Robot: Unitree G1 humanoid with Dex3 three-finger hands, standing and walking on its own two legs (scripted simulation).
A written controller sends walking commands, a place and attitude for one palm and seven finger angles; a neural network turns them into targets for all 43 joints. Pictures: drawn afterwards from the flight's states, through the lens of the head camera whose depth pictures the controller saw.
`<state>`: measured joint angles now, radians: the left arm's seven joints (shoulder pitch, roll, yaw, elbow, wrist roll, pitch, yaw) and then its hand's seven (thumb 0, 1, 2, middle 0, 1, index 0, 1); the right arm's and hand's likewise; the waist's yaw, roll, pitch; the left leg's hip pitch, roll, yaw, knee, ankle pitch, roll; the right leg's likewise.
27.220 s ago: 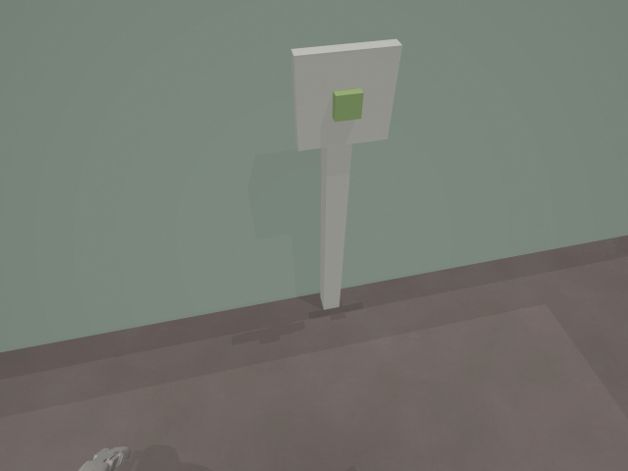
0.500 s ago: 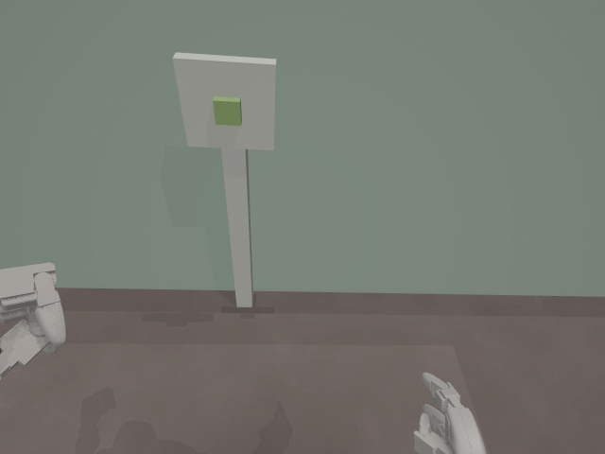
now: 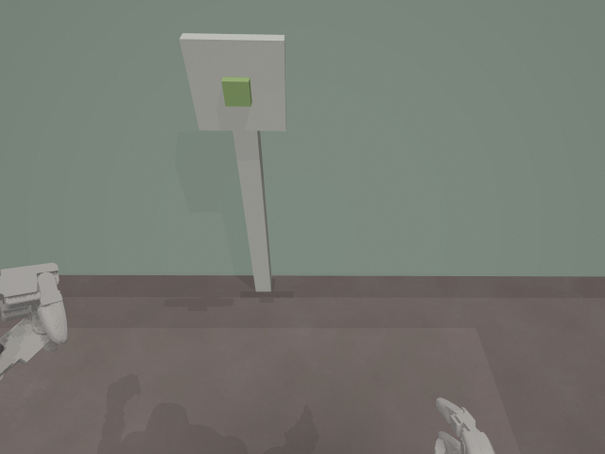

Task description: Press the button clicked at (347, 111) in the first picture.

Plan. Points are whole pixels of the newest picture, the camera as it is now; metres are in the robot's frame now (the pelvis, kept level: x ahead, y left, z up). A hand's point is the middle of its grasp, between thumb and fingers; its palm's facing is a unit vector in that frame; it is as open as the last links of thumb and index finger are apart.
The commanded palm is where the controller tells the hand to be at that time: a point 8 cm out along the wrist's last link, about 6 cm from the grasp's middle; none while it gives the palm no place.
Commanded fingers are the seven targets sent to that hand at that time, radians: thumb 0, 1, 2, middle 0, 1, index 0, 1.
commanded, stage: let the arm hang, fingers relaxed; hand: left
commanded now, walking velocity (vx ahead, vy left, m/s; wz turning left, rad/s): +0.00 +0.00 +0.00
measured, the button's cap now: (237, 91) +0.78 +0.18 +0.09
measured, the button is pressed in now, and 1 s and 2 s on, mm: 0 0 0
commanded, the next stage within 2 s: stand and wait in 1.08 s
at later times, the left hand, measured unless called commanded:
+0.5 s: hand out of the picture -0.02 +0.22 -0.15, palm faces +0.08 -0.96 -0.27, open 4.9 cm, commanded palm none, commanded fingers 0.00 0.90 0.90 -0.31 -0.42 -0.31 -0.42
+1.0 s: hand out of the picture +0.03 +0.20 -0.15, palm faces +0.06 -0.97 -0.22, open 7.3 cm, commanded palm none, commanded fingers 0.00 0.90 0.90 -0.20 -0.30 -0.20 -0.30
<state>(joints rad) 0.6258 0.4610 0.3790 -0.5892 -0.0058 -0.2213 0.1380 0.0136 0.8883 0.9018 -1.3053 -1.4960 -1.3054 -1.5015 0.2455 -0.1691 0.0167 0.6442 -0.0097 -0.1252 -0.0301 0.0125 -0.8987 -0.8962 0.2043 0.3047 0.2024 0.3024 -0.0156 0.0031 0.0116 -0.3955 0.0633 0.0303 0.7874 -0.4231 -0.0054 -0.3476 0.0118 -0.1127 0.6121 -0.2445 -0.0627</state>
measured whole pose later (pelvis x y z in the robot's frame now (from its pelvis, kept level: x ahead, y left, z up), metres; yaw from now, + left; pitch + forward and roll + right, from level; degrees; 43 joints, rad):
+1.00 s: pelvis +0.00 +0.02 +0.02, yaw +2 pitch -2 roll +0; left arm 0.21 0.16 0.02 1.14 0.01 0.00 0.03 0.01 0.92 0.90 -0.20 -0.30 -0.20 -0.31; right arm 0.31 -0.13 -0.01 1.12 -0.03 0.01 -0.03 0.00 -0.91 -0.90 0.20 0.30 0.20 0.30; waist -0.01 0.02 0.04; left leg -0.16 0.04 0.10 0.40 -0.20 -0.01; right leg -0.21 -0.03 -0.12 0.40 -0.16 -0.03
